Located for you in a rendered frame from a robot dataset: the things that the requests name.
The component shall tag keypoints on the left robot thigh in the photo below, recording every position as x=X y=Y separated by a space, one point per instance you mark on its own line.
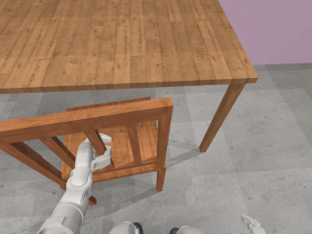
x=125 y=228

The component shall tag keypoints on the robot right hand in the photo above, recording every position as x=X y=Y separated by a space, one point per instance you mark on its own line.
x=252 y=224

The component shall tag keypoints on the robot left hand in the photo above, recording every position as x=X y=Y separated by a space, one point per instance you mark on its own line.
x=86 y=154

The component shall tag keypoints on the left robot forearm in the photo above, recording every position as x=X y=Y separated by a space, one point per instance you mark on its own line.
x=71 y=208

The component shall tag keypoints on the chair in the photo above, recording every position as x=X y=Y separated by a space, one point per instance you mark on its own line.
x=138 y=146

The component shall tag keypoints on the left robot foot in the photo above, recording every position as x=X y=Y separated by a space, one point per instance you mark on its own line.
x=138 y=226

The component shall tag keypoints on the table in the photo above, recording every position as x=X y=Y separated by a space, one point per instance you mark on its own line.
x=87 y=45

